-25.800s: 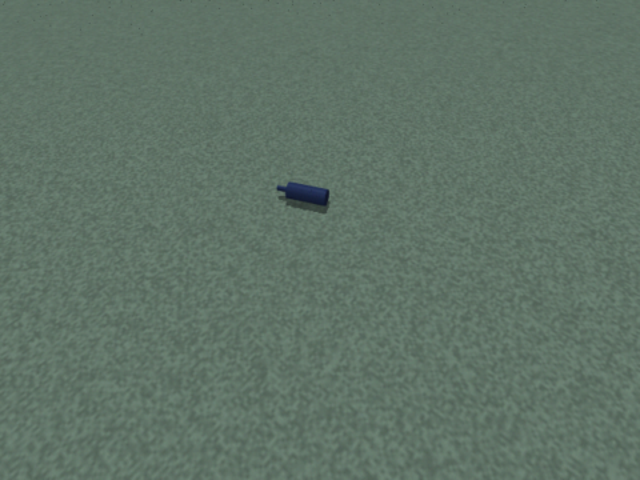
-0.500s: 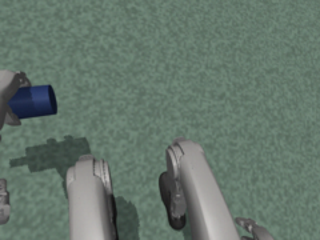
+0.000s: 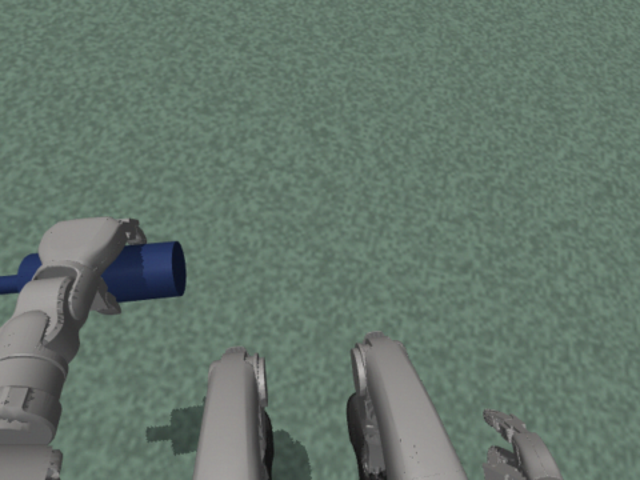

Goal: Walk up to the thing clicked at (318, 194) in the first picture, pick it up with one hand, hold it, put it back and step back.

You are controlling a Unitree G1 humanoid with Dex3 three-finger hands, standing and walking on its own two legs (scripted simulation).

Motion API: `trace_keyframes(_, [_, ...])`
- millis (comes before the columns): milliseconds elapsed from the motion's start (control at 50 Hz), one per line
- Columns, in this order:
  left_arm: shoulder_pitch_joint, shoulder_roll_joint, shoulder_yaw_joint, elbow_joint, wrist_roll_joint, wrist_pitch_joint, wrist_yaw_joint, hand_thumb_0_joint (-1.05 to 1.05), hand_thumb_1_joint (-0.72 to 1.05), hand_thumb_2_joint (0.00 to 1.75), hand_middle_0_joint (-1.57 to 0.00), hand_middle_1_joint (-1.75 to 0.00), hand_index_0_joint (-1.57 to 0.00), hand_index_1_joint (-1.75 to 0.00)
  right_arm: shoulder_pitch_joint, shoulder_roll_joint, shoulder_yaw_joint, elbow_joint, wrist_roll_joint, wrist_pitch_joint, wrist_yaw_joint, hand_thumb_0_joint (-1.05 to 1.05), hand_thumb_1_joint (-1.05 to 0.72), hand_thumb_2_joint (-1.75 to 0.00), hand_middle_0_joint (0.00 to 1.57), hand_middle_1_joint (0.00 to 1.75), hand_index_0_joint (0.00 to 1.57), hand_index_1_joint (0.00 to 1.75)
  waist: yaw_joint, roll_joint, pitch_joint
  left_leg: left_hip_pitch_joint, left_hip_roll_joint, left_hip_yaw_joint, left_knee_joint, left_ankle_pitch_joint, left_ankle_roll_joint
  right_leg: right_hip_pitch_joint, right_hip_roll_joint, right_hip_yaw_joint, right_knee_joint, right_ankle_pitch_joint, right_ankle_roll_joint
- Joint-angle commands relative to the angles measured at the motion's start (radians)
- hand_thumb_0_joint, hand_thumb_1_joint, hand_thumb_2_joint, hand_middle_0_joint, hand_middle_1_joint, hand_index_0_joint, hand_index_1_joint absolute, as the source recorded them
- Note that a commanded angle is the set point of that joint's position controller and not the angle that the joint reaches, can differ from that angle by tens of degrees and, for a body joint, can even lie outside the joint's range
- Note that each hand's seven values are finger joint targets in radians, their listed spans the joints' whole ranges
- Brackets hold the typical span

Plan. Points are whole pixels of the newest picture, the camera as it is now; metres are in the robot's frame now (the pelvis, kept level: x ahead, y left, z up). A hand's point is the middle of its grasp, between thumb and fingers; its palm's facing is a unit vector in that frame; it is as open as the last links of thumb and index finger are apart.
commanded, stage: lift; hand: left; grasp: from above
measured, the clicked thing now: (88, 277) +0.41 +0.30 -0.11
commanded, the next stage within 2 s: hold in 0.82 s
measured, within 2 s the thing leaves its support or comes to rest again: neither
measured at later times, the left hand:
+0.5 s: hand (59, 243) +0.37 +0.24 +0.08, palm faces -0.46 -0.06 -0.89, open 10.4 cm
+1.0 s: hand (27, 193) +0.38 +0.23 +0.15, palm faces -0.46 -0.07 -0.89, open 10.4 cm
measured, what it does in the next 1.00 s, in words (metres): rises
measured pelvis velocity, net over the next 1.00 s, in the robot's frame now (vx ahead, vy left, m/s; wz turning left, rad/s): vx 0.07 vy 0.00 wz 0.02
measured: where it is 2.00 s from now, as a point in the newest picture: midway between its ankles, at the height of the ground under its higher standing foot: (315, 472)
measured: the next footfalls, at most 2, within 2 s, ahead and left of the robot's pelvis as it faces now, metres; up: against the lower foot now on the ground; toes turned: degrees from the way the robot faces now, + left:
none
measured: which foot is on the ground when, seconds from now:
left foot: down 0.00-1.00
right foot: down 0.00-1.00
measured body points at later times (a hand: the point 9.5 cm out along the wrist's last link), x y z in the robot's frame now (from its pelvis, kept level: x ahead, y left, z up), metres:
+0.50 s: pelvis +0.04 +0.00 +0.16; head +0.11 +0.00 +0.61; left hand +0.39 +0.24 +0.13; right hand +0.13 -0.27 +0.04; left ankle +0.08 +0.11 -0.48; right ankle +0.10 -0.13 -0.48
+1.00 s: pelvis +0.07 +0.00 +0.22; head +0.12 -0.01 +0.67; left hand +0.40 +0.23 +0.20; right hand +0.17 -0.27 +0.10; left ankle +0.08 +0.11 -0.48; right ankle +0.10 -0.13 -0.48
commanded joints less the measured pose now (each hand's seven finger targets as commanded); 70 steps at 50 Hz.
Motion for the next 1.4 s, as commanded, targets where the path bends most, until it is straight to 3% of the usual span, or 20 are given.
trace_keyframes(0, [-0.255, 0.235, 0.085, -0.239, -0.022, 0.014, 0.062, 0.0, 0.75, 0.74, -1.05, -0.68, -1.07, -0.66, 0.106, -0.17, -0.071, -0.056, 0.01, -0.032, -0.036, 0.0, -0.9, -0.9, 0.2, 0.3, 0.2, 0.3, -0.002, 0.124, -0.523, 0.539, -0.005, 0.014, -0.41, 0.064, 0.013, 0.427, 0.032, -0.005, -0.347, 0.104, -0.048])
trace_keyframes(100, [-0.197, 0.195, 0.068, -0.229, -0.017, 0.035, 0.088, 0.0, 0.76, 0.78, -1.08, -0.65, -1.09, -0.64, 0.077, -0.165, -0.071, -0.038, 0.024, -0.056, -0.06, 0.0, -0.89, -0.9, 0.2, 0.3, 0.2, 0.3, 0.016, 0.119, -0.418, 0.678, 0.009, -0.02, -0.581, -0.003, 0.002, 0.514, 0.037, -0.001, -0.461, 0.06, -0.046])
trace_keyframes(120, [-0.225, 0.173, 0.044, -0.221, -0.015, 0.037, 0.092, 0.0, 0.76, 0.79, -1.08, -0.66, -1.09, -0.65, 0.08, -0.161, -0.069, -0.032, 0.024, -0.062, -0.064, 0.0, -0.89, -0.9, 0.2, 0.3, 0.2, 0.3, 0.001, 0.114, -0.392, 0.688, 0.008, -0.022, -0.604, -0.016, 0.002, 0.528, 0.039, 0.003, -0.488, 0.053, -0.046])
trace_keyframes(260, [-0.21, 0.097, -0.008, -0.129, -0.014, 0.043, 0.116, 0.0, 0.75, 0.8, -1.07, -0.7, -1.08, -0.69, 0.089, -0.15, -0.071, 0.001, 0.028, -0.107, -0.076, 0.0, -0.9, -0.9, 0.2, 0.3, 0.2, 0.3, 0.009, 0.087, -0.294, 0.83, 0.008, -0.017, -0.747, 0.036, -0.007, 0.67, 0.039, 0.024, -0.649, 0.087, -0.044])
trace_keyframes(280, [-0.18, 0.073, -0.021, -0.106, -0.011, 0.045, 0.118, 0.0, 0.74, 0.78, -1.06, -0.69, -1.07, -0.68, 0.091, -0.147, -0.072, 0.002, 0.03, -0.11, -0.076, 0.0, -0.9, -0.9, 0.2, 0.3, 0.2, 0.3, 0.013, 0.074, -0.281, 0.843, 0.005, -0.006, -0.758, 0.065, -0.008, 0.693, 0.038, 0.028, -0.675, 0.103, -0.047])
trace_keyframes(320, [-0.176, 0.085, -0.013, -0.107, -0.006, 0.044, 0.127, 0.0, 0.73, 0.77, -1.05, -0.69, -1.06, -0.68, 0.098, -0.145, -0.075, 0.002, 0.031, -0.114, -0.076, 0.0, -0.9, -0.9, 0.2, 0.3, 0.2, 0.3, 0.022, 0.058, -0.301, 0.891, -0.003, 0.01, -0.782, 0.119, -0.007, 0.768, 0.038, 0.035, -0.719, 0.137, -0.049])
trace_keyframes(340, [-0.165, 0.057, -0.034, -0.092, 0.0, 0.048, 0.128, 0.0, 0.73, 0.78, -1.04, -0.72, -1.06, -0.7, 0.107, -0.143, -0.076, 0.006, 0.031, -0.115, -0.075, 0.0, -0.9, -0.9, 0.2, 0.3, 0.2, 0.3, 0.023, 0.053, -0.296, 0.91, -0.006, 0.021, -0.788, 0.173, -0.008, 0.79, 0.038, 0.038, -0.736, 0.179, -0.051])
trace_keyframes(440, [-0.163, 0.048, -0.036, -0.071, 0.002, 0.07, 0.155, 0.0, 0.8, 0.83, -1.09, -0.74, -1.11, -0.73, 0.126, -0.141, -0.084, 0.013, 0.029, -0.115, -0.073, 0.0, -0.9, -0.9, 0.2, 0.3, 0.2, 0.3, 0.034, 0.031, -0.267, 0.99, -0.012, 0.044, -0.853, 0.266, -0.006, 0.904, 0.037, 0.049, -0.829, 0.259, -0.049])
trace_keyframes(520, [-0.17, 0.033, -0.047, -0.076, 0.008, 0.092, 0.167, 0.0, 0.79, 0.84, -1.09, -0.73, -1.1, -0.72, 0.133, -0.141, -0.088, 0.018, 0.027, -0.109, -0.072, 0.0, -0.9, -0.9, 0.2, 0.3, 0.2, 0.3, 0.036, 0.019, -0.264, 1.063, -0.011, 0.044, -0.903, 0.343, -0.007, 0.984, 0.035, 0.056, -0.885, 0.335, -0.044])
trace_keyframes(540, [-0.18, 0.049, -0.032, -0.08, 0.006, 0.097, 0.169, 0.0, 0.76, 0.84, -1.07, -0.72, -1.08, -0.71, 0.134, -0.142, -0.089, 0.021, 0.025, -0.109, -0.072, 0.0, -0.9, -0.9, 0.2, 0.3, 0.2, 0.3, 0.044, 0.027, -0.265, 1.079, -0.011, 0.041, -0.922, 0.354, -0.011, 1.006, 0.034, 0.054, -0.89, 0.337, -0.046])
trace_keyframes(580, [-0.169, 0.034, -0.04, -0.091, 0.004, 0.105, 0.17, 0.0, 0.74, 0.83, -1.06, -0.71, -1.07, -0.7, 0.129, -0.138, -0.09, 0.017, 0.022, -0.106, -0.071, 0.0, -0.9, -0.9, 0.2, 0.3, 0.2, 0.3, 0.054, 0.038, -0.264, 1.116, -0.01, 0.04, -0.953, 0.379, -0.014, 1.032, 0.033, 0.055, -0.914, 0.358, -0.047])
trace_keyframes(760, [-0.133, 0.003, -0.066, -0.113, -0.014, 0.112, 0.136, 0.0, 0.73, 0.79, -1.05, -0.68, -1.06, -0.67, 0.111, -0.139, -0.094, 0.006, 0.027, -0.098, -0.074, 0.0, -0.89, -0.9, 0.2, 0.3, 0.2, 0.3, 0.057, 0.007, -0.196, 1.231, -0.009, 0.047, -1.07, 0.4, -0.014, 1.122, 0.032, 0.057, -1.028, 0.372, -0.047])
trace_keyframes(840, [-0.126, 0.001, -0.069, -0.144, -0.018, 0.109, 0.126, 0.0, 0.73, 0.82, -1.06, -0.68, -1.07, -0.67, 0.103, -0.141, -0.097, 0.002, 0.028, -0.096, -0.076, 0.0, -0.89, -0.9, 0.2, 0.3, 0.2, 0.3, 0.061, -0.004, -0.22, 1.288, -0.014, 0.054, -1.091, 0.475, -0.014, 1.189, 0.029, 0.062, -1.055, 0.444, -0.042])
trace_keyframes(880, [-0.129, -0.007, -0.072, -0.135, -0.021, 0.106, 0.119, 0.0, 0.73, 0.83, -1.04, -0.72, -1.06, -0.7, 0.107, -0.139, -0.097, 0.008, 0.026, -0.093, -0.076, 0.0, -0.89, -0.89, 0.2, 0.3, 0.2, 0.3, 0.049, 0.012, -0.203, 1.309, -0.01, 0.054, -1.103, 0.504, -0.017, 1.181, 0.031, 0.06, -1.063, 0.46, -0.045])
trace_keyframes(940, [-0.125, 0.016, -0.063, -0.15, -0.006, 0.097, 0.114, 0.0, 0.73, 0.78, -1.03, -0.7, -1.06, -0.68, 0.097, -0.139, -0.097, 0.002, 0.029, -0.09, -0.075, 0.0, -0.89, -0.89, 0.2, 0.3, 0.2, 0.3, 0.069, 0.002, -0.185, 1.31, -0.016, 0.057, -1.126, 0.495, -0.015, 1.209, 0.03, 0.062, -1.085, 0.454, -0.045])
trace_keyframes(1060, [-0.116, 0.006, -0.072, -0.169, -0.009, 0.087, 0.076, 0.0, 0.76, 0.81, -1.07, -0.7, -1.09, -0.68, 0.071, -0.141, -0.097, -0.013, 0.033, -0.079, -0.073, 0.0, -0.89, -0.89, 0.2, 0.3, 0.2, 0.3, 0.072, -0.001, -0.158, 1.355, -0.016, 0.06, -1.168, 0.509, -0.017, 1.238, 0.032, 0.062, -1.119, 0.462, -0.045])
trace_keyframes(1140, [-0.108, 0.005, -0.072, -0.203, -0.011, 0.083, 0.057, 0.0, 0.76, 0.79, -1.05, -0.7, -1.07, -0.68, 0.071, -0.145, -0.1, -0.02, 0.033, -0.075, -0.072, 0.0, -0.89, -0.89, 0.2, 0.3, 0.2, 0.3, 0.069, 0.003, -0.187, 1.398, -0.01, 0.057, -1.175, 0.591, -0.02, 1.268, 0.038, 0.058, -1.115, 0.518, -0.047])
trace_keyframes(1160, [-0.108, 0.017, -0.065, -0.205, -0.009, 0.084, 0.054, 0.0, 0.75, 0.79, -1.05, -0.69, -1.08, -0.67, 0.066, -0.145, -0.099, -0.023, 0.034, -0.071, -0.072, 0.0, -0.89, -0.89, 0.2, 0.3, 0.2, 0.3, 0.08, 0.002, -0.174, 1.39, -0.012, 0.058, -1.18, 0.59, -0.018, 1.272, 0.036, 0.059, -1.123, 0.523, -0.045])
trace_keyframes(1380, [-0.09, 0.012, -0.065, -0.252, -0.015, 0.08, 0.025, 0.0, 0.75, 0.81, -1.05, -0.69, -1.07, -0.67, 0.033, -0.143, -0.095, -0.052, 0.04, -0.061, -0.073, 0.0, -0.89, -0.89, 0.2, 0.3, 0.2, 0.3, 0.087, -0.01, -0.135, 1.421, -0.013, 0.063, -1.227, 0.552, -0.018, 1.303, 0.034, 0.066, -1.161, 0.491, -0.044])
